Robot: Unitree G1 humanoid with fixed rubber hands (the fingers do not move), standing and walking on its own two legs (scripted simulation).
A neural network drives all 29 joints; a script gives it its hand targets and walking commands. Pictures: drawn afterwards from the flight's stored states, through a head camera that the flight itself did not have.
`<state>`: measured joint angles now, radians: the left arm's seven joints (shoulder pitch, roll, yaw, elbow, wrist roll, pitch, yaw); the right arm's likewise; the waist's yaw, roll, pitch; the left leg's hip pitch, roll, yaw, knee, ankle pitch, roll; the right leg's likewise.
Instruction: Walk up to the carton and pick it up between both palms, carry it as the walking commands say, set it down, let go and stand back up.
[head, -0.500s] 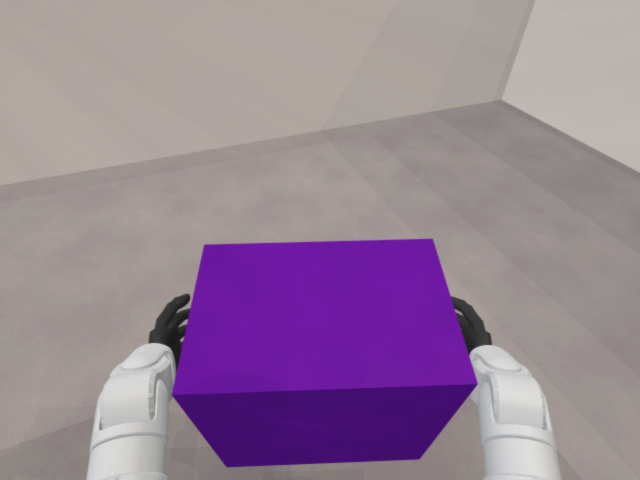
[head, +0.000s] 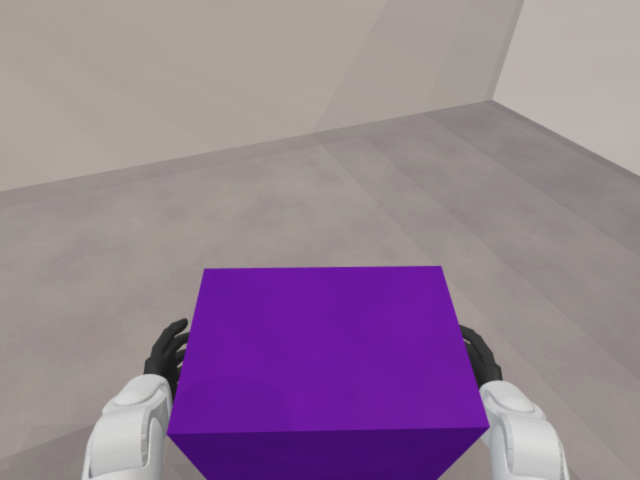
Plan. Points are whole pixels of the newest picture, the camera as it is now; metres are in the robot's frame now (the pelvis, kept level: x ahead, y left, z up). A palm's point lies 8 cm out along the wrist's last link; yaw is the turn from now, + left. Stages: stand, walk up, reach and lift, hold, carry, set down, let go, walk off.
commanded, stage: hold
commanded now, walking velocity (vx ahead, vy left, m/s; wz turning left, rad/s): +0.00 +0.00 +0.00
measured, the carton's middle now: (323, 390) +0.27 -0.01 -0.02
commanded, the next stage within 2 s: carry in 0.86 s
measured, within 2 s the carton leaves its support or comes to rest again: neither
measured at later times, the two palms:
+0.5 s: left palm (153, 403) +0.24 +0.19 +0.03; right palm (482, 396) +0.23 -0.20 +0.03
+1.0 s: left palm (151, 377) +0.27 +0.20 +0.04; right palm (466, 373) +0.26 -0.19 +0.03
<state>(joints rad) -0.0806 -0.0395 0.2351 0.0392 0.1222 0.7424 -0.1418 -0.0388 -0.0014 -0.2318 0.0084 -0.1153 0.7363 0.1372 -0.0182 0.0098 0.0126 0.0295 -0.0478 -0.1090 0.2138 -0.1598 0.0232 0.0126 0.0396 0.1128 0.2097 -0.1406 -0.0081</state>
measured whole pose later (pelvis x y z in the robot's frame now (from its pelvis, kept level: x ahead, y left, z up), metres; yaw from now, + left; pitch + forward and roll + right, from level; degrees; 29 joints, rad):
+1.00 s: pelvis -0.01 +0.00 -0.01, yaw +3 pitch -1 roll -1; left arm -0.21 -0.01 0.24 0.09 0.11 0.77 -0.13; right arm -0.14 -0.01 -0.26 0.03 -0.11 0.77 0.11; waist -0.02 0.00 -0.01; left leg -0.21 -0.07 -0.11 0.50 -0.25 0.02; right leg -0.18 0.03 0.05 0.44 -0.24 0.01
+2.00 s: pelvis -0.07 +0.15 -0.02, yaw +13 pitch +3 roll -1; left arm -0.11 0.01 0.21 -0.28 0.01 1.18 -0.03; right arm -0.07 -0.01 -0.21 -0.32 -0.03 1.18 0.04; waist 0.00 0.01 -0.09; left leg -0.36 -0.06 0.16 0.45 -0.16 0.12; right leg -0.32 -0.05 -0.08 0.53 -0.28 0.01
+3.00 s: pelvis -0.03 +0.08 -0.03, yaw +10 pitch +3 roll +1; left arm -0.11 0.01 0.21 -0.31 0.01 1.16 -0.03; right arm -0.08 0.01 -0.23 -0.34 -0.02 1.16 0.04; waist 0.01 -0.03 -0.10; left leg -0.37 0.06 0.16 0.60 -0.28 -0.01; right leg -0.32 0.06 -0.07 0.61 -0.34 -0.10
